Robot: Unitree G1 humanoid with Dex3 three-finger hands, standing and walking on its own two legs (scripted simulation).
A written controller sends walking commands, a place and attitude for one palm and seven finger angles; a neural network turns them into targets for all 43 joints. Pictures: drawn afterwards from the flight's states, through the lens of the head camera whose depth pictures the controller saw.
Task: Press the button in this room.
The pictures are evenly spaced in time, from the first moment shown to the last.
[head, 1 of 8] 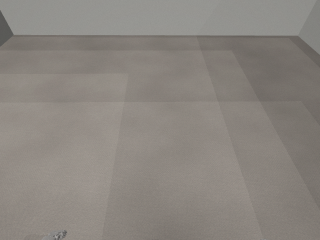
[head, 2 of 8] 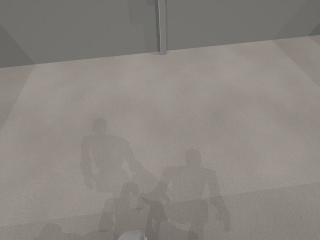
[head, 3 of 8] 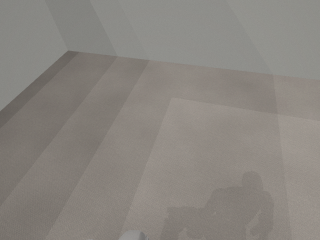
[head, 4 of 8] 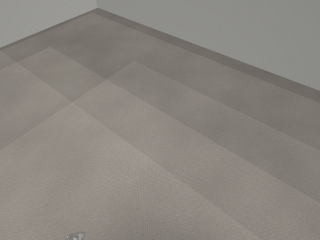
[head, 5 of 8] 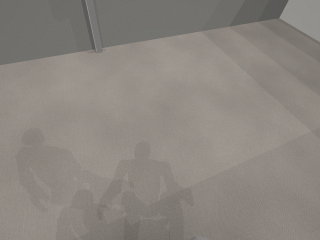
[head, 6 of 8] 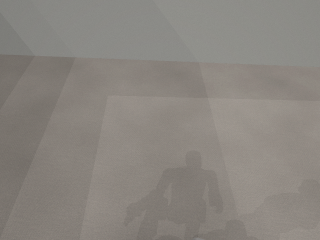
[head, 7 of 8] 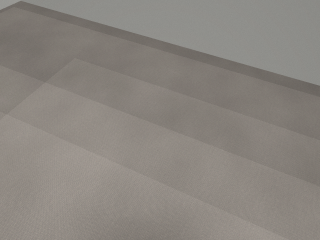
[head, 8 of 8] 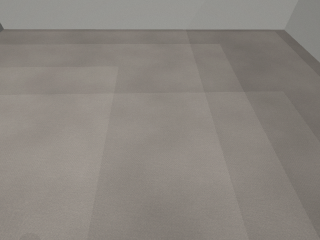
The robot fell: no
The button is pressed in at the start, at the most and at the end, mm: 0 0 0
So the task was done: no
